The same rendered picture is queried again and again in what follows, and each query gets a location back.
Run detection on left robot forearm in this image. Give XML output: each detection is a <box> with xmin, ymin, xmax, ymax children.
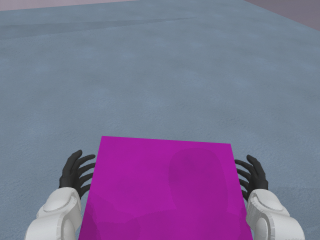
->
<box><xmin>24</xmin><ymin>187</ymin><xmax>82</xmax><ymax>240</ymax></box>

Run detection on right robot hand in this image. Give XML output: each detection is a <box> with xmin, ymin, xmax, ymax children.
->
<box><xmin>234</xmin><ymin>154</ymin><xmax>268</xmax><ymax>202</ymax></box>

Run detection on carton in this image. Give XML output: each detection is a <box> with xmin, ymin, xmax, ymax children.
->
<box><xmin>78</xmin><ymin>136</ymin><xmax>253</xmax><ymax>240</ymax></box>

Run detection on left robot hand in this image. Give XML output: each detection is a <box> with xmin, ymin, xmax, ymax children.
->
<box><xmin>59</xmin><ymin>149</ymin><xmax>96</xmax><ymax>200</ymax></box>

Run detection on right robot forearm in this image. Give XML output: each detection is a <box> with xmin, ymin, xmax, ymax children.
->
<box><xmin>245</xmin><ymin>189</ymin><xmax>305</xmax><ymax>240</ymax></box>

